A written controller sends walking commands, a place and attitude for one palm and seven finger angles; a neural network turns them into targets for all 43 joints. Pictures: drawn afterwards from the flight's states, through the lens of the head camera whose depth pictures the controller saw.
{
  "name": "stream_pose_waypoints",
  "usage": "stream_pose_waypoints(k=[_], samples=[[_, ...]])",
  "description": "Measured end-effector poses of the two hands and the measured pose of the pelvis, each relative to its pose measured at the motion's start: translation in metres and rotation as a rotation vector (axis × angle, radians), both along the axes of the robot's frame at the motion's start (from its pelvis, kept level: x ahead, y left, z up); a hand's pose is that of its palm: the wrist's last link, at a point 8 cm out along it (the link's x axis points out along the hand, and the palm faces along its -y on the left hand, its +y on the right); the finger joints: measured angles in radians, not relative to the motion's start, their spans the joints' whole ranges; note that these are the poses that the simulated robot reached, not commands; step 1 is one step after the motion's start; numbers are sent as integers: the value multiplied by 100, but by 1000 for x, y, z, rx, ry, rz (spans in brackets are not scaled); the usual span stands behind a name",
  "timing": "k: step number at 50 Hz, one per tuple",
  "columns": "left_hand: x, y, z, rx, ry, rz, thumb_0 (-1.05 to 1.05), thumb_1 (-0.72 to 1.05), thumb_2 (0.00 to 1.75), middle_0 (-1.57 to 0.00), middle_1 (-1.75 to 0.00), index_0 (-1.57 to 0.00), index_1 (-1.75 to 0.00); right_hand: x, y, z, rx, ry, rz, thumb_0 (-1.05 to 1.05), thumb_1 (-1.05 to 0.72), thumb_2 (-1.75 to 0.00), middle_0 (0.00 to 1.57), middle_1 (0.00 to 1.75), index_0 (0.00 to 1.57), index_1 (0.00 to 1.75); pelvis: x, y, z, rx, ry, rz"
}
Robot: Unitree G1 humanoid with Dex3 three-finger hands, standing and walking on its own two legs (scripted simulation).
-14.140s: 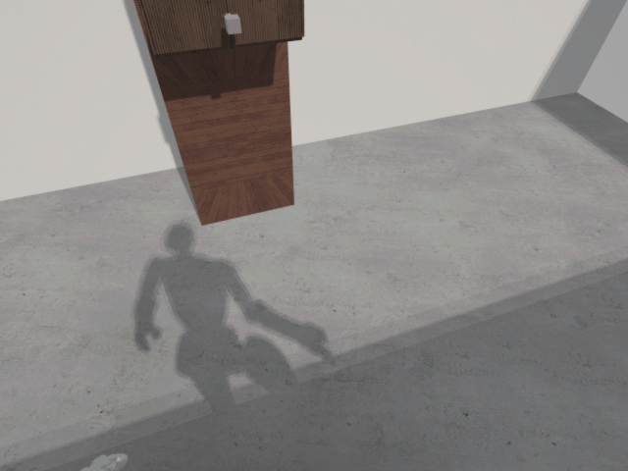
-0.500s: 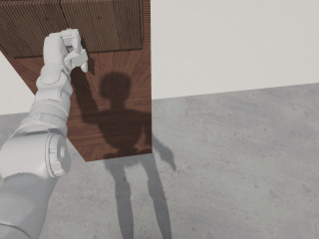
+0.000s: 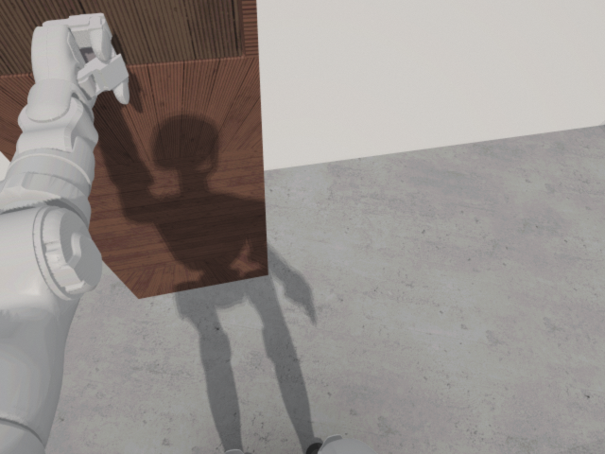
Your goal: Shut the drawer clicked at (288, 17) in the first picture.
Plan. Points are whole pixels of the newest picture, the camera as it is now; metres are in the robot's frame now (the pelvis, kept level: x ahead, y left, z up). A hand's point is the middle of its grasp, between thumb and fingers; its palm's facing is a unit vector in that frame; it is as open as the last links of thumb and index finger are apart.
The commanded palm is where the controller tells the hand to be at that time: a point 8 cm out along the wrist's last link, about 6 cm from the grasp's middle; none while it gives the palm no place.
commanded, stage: pull the fist back off the drawer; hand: left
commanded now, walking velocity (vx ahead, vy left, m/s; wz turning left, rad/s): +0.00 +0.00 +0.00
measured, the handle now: (84, 37) +0.62 +0.19 +0.17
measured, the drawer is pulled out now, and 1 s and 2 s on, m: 0.00 0.00 0.00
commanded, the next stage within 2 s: draw the hand back to the body in 0.80 s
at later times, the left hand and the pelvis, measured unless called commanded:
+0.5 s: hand (121, 64) +0.56 +0.14 +0.17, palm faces +0.08 -1.00 +0.00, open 3.5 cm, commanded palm +0.54 +0.19 +0.17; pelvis -0.02 +0.01 -0.01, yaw -1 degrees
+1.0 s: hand (119, 69) +0.55 +0.14 +0.17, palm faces +0.05 -1.00 +0.02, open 3.3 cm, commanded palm +0.49 +0.20 +0.18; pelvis +0.03 +0.01 +0.00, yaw -2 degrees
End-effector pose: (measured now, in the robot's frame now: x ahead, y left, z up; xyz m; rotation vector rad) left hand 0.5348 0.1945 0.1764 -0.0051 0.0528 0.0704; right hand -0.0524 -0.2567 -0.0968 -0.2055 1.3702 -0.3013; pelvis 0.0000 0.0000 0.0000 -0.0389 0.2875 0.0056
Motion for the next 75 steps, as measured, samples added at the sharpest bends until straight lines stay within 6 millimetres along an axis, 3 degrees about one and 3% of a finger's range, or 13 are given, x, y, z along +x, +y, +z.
stream_pose_waypoints(k=[18,24,30,36,51,58,65,69,75], samples=[[0,0,-1,9,-19,9,2,90,90,-147,-160,-149,-160,-63,7,7,-18,90,-32,1,-91,-90,21,30,21,30,-25,5,-6,-5,37,-7],[0,0,-1,9,-16,6,2,90,90,-146,-160,-149,-160,-65,11,8,-9,97,-32,1,-91,-90,21,30,21,30,-23,7,-6,-6,36,-9],[0,0,-1,11,-26,0,2,90,90,-145,-160,-148,-160,-51,13,6,3,65,-27,1,-91,-90,21,30,21,30,-16,8,-5,-4,29,-17],[-2,0,-3,2,-55,-9,2,90,90,-143,-160,-145,-160,-21,14,3,21,10,-24,1,-91,-90,21,30,21,30,0,10,-1,0,9,-34],[-10,3,-6,-13,-66,-19,1,88,89,-140,-160,-143,-160,88,5,-2,45,-161,32,1,-91,-90,20,30,20,30,35,7,5,10,-27,-41],[-65,26,-23,-1,-50,13,1,88,89,-140,-160,-140,-160,144,5,5,79,-308,46,1,-91,-90,20,30,20,30,49,2,14,23,-99,-67],[-126,50,-9,25,-107,40,2,89,90,-140,-160,-140,-160,213,3,18,59,-457,151,1,-91,-90,20,30,20,30,46,-3,15,19,-166,-18],[-154,55,-1,37,-77,20,2,90,90,-140,-160,-140,-160,249,8,30,54,-563,213,1,-91,-90,20,30,20,30,41,-4,15,22,-193,11],[-198,49,8,168,-127,62,2,90,90,-140,-160,-140,-160,278,25,51,74,-704,276,1,-91,-90,20,30,20,30,28,-4,18,35,-242,11]])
